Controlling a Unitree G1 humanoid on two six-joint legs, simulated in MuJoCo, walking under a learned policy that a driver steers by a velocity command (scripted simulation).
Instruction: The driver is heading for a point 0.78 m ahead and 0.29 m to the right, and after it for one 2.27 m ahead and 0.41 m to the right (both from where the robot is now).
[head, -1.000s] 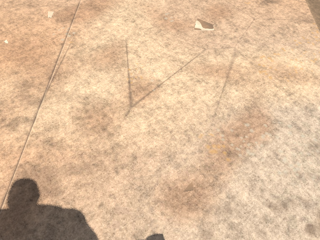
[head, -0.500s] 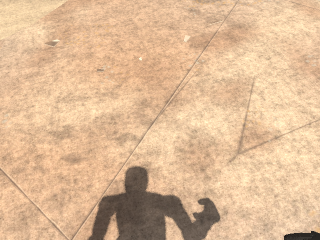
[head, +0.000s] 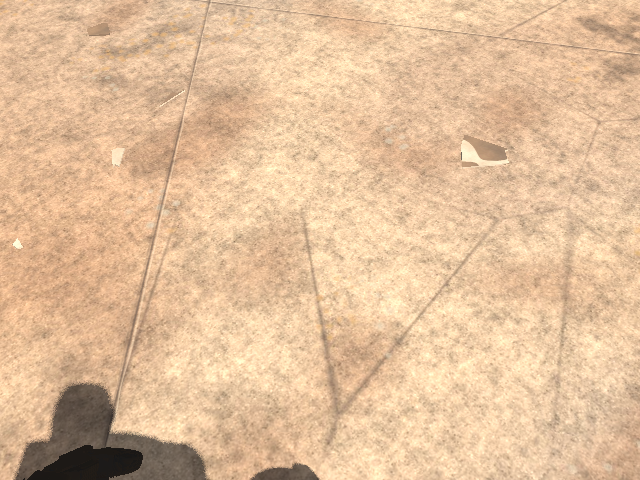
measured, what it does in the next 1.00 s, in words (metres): walks ahead, turning right: right foot, then left foot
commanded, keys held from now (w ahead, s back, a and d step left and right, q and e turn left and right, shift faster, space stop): w+e+shift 0.72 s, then q+shift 0.28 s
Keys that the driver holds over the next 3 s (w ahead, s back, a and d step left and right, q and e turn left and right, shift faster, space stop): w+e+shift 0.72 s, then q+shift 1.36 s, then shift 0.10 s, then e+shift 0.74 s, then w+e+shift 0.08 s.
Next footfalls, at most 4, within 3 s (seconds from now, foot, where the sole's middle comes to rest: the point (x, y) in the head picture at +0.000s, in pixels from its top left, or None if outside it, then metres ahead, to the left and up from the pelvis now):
0.10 right None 0.29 -0.04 -0.76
0.52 left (315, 360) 0.74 0.00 -0.76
0.94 right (478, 303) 0.87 -0.40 -0.76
1.38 left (404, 250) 1.04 -0.24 -0.76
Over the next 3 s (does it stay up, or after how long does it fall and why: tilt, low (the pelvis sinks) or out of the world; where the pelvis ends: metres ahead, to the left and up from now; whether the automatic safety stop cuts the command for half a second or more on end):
stays up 0.92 -0.33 0.02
